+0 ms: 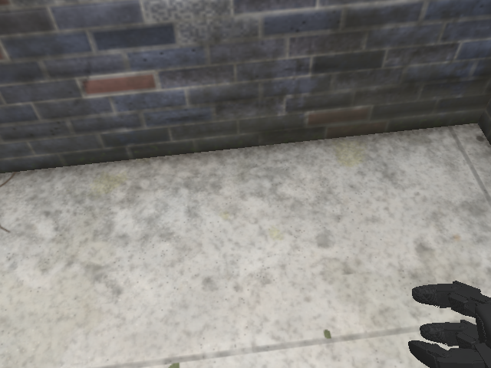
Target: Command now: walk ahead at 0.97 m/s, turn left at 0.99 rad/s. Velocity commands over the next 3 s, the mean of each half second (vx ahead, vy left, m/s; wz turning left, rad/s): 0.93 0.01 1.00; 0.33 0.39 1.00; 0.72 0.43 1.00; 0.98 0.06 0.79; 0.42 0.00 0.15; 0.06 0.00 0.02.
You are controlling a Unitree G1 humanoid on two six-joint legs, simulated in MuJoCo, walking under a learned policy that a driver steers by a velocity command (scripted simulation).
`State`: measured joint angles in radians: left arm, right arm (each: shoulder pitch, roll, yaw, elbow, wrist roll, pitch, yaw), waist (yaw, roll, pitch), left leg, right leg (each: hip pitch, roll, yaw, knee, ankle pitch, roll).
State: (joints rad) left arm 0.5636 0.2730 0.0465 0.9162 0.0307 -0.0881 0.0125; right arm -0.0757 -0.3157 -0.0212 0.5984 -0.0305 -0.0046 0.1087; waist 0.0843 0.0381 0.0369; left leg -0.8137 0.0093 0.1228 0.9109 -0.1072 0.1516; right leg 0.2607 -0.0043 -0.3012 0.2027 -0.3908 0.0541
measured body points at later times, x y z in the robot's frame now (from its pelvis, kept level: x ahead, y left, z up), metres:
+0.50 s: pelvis +0.48 +0.05 +0.00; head +0.53 +0.07 +0.45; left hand +0.61 +0.37 -0.05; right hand +0.63 -0.23 -0.11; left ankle +0.22 +0.03 -0.65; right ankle +0.68 -0.01 -0.71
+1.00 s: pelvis +0.66 +0.26 -0.01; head +0.67 +0.28 +0.44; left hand +0.43 +0.48 -0.13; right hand +0.96 +0.25 -0.11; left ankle +0.68 +0.41 -0.71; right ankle +0.70 +0.00 -0.64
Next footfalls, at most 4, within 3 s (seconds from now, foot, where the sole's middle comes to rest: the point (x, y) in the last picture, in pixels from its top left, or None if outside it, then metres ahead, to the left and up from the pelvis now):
0.08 left None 0.24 0.03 -0.74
0.46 right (285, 267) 0.72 0.00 -0.74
0.94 left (132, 262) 0.70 0.45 -0.74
1.16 right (185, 236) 0.80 0.30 -0.74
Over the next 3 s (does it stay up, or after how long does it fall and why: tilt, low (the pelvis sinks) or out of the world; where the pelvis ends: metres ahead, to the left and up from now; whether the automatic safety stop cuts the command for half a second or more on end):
stays up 0.35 1.36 0.04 its command is cut before an obstacle after 0.4 s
